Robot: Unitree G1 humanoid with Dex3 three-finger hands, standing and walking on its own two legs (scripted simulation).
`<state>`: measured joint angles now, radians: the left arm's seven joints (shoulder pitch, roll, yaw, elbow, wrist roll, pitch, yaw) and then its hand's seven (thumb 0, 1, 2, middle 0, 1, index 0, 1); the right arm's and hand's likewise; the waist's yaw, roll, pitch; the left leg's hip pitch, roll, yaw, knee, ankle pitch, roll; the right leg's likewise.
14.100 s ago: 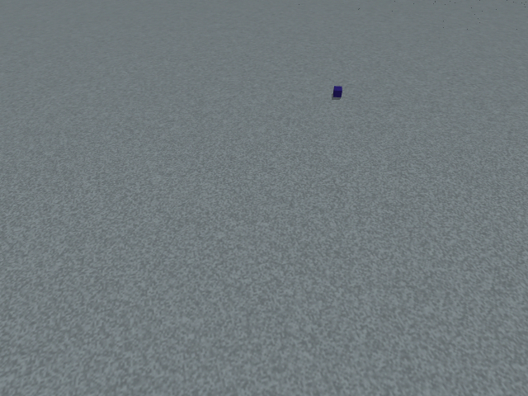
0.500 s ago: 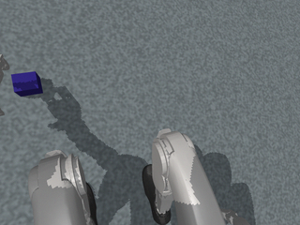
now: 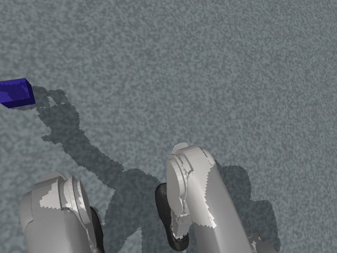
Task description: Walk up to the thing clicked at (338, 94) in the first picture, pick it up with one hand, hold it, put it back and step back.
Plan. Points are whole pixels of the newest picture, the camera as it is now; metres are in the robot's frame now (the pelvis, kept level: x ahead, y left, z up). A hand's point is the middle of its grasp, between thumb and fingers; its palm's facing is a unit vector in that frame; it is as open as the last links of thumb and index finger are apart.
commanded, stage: rise first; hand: left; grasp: from above
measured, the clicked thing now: (16, 93) +0.53 +0.30 -0.30
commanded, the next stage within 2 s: none
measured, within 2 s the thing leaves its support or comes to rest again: neither
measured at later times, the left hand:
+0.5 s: hand out of the picture +0.49 +0.34 -0.19, palm faces -0.45 -0.09 -0.89, open 13.6 cm
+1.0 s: hand out of the picture +0.49 +0.34 -0.18, palm faces -0.45 -0.08 -0.89, open 13.4 cm
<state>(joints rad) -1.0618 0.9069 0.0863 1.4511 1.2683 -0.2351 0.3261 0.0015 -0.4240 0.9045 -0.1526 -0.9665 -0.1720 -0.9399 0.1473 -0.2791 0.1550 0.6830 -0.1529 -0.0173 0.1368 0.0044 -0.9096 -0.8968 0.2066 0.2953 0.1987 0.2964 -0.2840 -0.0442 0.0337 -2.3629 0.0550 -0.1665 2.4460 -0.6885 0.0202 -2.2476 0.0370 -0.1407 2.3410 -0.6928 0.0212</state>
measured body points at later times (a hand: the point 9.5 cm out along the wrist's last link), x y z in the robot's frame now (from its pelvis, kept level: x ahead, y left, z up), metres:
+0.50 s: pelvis +0.00 +0.00 +0.00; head +0.27 +0.10 +0.34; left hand +0.50 +0.34 -0.14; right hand +0.03 -0.26 -0.08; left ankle +0.07 +0.13 -0.29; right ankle +0.10 -0.11 -0.29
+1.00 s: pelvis +0.00 +0.00 +0.00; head +0.26 +0.10 +0.35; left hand +0.51 +0.34 -0.12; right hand +0.04 -0.26 -0.08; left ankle +0.07 +0.13 -0.29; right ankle +0.10 -0.11 -0.29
